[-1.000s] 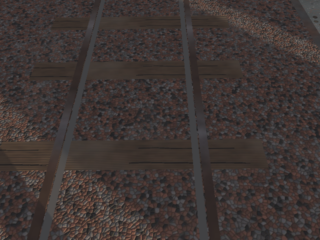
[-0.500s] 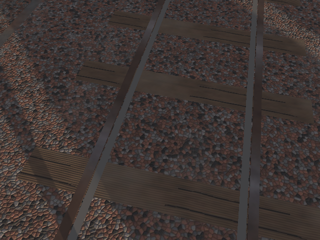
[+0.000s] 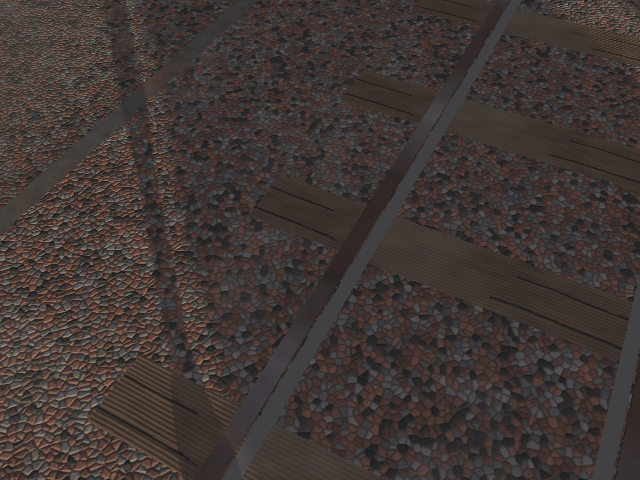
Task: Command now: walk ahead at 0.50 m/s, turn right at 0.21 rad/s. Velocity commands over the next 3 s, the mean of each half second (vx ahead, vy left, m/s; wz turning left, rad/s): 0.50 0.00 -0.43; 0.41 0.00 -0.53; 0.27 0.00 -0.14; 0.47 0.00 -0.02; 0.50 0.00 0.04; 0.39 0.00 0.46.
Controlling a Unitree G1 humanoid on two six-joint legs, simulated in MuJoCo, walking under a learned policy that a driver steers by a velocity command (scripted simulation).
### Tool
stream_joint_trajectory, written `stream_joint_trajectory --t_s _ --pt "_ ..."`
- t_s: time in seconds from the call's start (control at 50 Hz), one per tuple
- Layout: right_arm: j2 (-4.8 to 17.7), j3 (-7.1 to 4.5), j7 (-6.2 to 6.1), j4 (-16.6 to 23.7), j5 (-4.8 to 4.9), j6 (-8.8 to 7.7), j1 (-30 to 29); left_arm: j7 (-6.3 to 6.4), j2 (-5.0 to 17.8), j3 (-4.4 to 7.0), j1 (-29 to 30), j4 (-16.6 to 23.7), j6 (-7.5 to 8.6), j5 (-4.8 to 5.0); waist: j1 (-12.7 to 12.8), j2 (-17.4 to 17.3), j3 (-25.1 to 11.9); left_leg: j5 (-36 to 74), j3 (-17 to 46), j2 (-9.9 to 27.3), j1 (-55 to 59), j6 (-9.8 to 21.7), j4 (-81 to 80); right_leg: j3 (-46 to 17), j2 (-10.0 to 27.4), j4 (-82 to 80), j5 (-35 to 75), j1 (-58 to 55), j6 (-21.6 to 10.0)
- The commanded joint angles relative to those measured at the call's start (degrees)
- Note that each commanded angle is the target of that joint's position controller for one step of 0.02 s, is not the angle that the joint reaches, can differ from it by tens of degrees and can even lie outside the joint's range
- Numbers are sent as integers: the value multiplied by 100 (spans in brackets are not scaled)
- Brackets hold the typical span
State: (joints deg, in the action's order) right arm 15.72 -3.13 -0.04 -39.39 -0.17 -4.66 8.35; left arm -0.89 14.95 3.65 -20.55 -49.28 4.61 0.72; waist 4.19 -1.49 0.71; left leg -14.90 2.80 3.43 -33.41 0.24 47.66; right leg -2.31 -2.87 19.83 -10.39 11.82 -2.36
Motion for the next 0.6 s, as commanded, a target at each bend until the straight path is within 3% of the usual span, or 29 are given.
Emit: stream_joint_trajectory --t_s 0.02,0.08,0.14,0.16,0.18,0.2,0.22,0.24,0.26,0.3,0.38,0.46,0.56,0.6 --pt "208 4 50 430 46 -113 -324 63 1102 258 388 501 46 77 -182 720 -207 970 -131 -211 690 -144 -1045 -1158 1204 -823 903 315 -1039" --pt "367 -40 85 562 110 -157 -650 74 1067 249 48 432 -35 121 -114 740 -165 1168 -43 -329 1039 -138 -1655 -1405 1282 -574 470 171 -896" --pt "581 -173 58 457 105 -205 -208 109 937 207 -1 451 -101 94 -467 743 -302 1059 -80 -314 2194 56 -2208 -1550 1095 36 -7 378 -583" --pt "775 -260 5 378 49 -216 337 111 718 137 94 521 -82 50 -772 664 -557 903 209 58 3041 241 -2236 -1377 806 772 -40 783 -374" --pt "1190 -369 -61 274 -40 -194 1291 108 281 -4 135 682 -43 -67 -1145 -242 -1289 738 1309 1222 4355 608 -2254 -747 343 2624 -1100 1621 -79" --pt "1535 -446 -20 135 -89 -91 1563 128 218 -36 -374 924 51 95 -870 -1855 -1570 -627 3550 2264 5041 1363 -2879 -237 44 4102 -2529 3185 66" --pt "1107 -360 4 130 -10 -97 1444 146 738 81 -269 819 45 174 -938 -1224 -1088 -1490 3689 2095 4667 1385 -3094 -483 412 4881 -2203 3663 106" --pt "781 -263 5 142 28 -105 1226 128 890 139 85 856 8 159 -944 -837 -578 -1283 2847 1837 4208 1198 -3136 -473 557 5082 -1680 3809 104" --pt "615 -196 24 162 -3 -112 893 124 815 146 180 825 -41 124 -786 -559 -355 -666 2201 1555 3708 1072 -3266 -405 702 5048 -1265 3600 140" --pt "427 -149 42 117 -59 -124 469 84 668 161 330 906 -138 87 -530 -582 -6 325 1317 1264 2963 994 -3569 -410 940 4748 -798 3287 187" --pt "598 -251 1 -59 -52 -198 464 23 420 103 641 1144 -248 51 -437 -322 26 1566 320 1228 2741 1094 -3852 -323 1009 4197 -94 3215 366" --pt "833 -323 -55 -223 -18 -150 556 -111 287 10 1265 1354 -230 42 -617 -211 145 1790 -525 1094 2764 931 -3886 -46 943 2812 1006 2867 314" --pt "1131 -424 -62 -436 131 -32 872 -261 414 18 1978 1723 -244 60 -785 -190 361 2077 -969 1328 3377 719 -3650 330 783 1877 731 2659 -8" --pt "1303 -474 -79 -459 173 41 873 -284 581 100 1865 1798 -266 34 -613 -324 172 3690 -1190 1345 3632 597 -3022 638 480 1734 139 2160 -238"
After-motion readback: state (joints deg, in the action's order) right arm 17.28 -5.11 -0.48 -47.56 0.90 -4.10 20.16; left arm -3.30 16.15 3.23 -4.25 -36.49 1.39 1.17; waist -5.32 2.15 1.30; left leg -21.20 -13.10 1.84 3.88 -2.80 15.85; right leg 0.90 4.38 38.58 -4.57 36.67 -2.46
